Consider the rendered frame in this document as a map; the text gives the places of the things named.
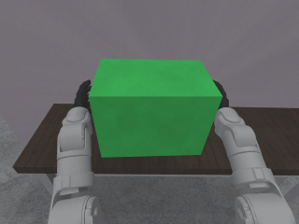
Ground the robot right upper arm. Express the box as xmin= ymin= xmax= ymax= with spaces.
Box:
xmin=235 ymin=192 xmax=294 ymax=224

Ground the robot left upper arm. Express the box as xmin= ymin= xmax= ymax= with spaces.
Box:
xmin=49 ymin=195 xmax=103 ymax=224

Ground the robot left hand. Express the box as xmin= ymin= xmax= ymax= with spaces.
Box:
xmin=73 ymin=80 xmax=92 ymax=114

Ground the robot right hand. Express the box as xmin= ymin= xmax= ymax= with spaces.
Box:
xmin=213 ymin=80 xmax=229 ymax=110

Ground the right robot forearm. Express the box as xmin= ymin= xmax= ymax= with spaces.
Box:
xmin=214 ymin=107 xmax=296 ymax=224

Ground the left robot forearm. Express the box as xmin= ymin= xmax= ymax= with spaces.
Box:
xmin=48 ymin=106 xmax=94 ymax=224

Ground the table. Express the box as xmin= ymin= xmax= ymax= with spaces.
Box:
xmin=12 ymin=104 xmax=299 ymax=208

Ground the carton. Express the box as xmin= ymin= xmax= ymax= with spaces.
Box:
xmin=88 ymin=59 xmax=223 ymax=158

